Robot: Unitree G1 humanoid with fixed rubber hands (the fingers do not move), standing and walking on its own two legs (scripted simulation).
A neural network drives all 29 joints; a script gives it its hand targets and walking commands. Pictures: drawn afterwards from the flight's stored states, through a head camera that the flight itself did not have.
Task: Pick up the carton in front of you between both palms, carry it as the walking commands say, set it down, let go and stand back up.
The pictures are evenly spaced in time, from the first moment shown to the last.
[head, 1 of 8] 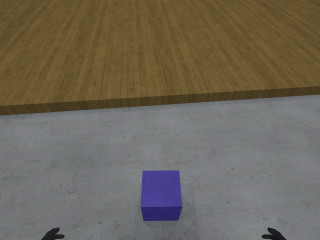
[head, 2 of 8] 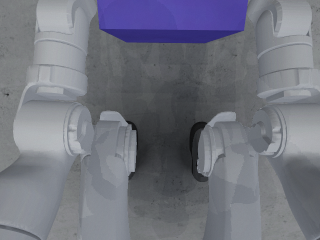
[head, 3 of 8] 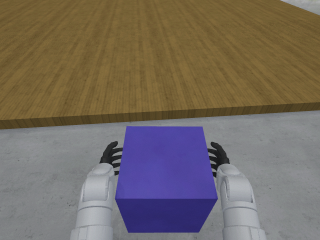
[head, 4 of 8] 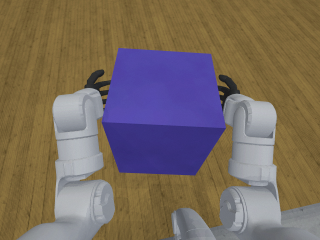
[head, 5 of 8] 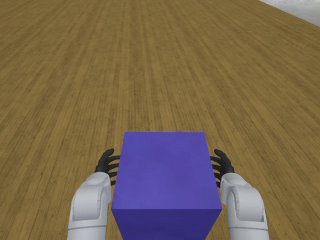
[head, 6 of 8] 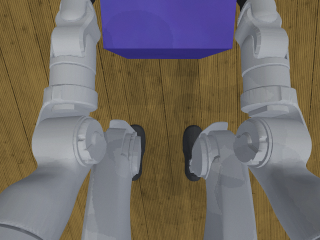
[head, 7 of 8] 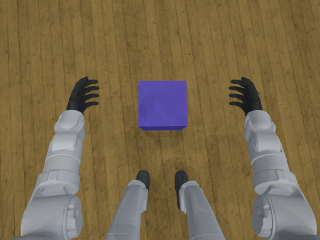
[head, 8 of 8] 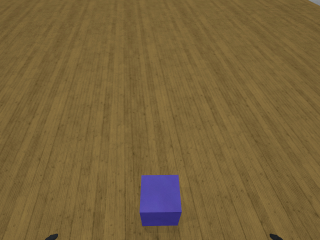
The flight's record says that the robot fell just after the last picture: no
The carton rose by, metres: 0.89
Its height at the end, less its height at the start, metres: +0.11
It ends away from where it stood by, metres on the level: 2.71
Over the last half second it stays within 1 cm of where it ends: yes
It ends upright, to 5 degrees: yes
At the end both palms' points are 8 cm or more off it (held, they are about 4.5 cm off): yes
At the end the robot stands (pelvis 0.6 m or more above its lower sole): yes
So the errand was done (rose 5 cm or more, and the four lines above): yes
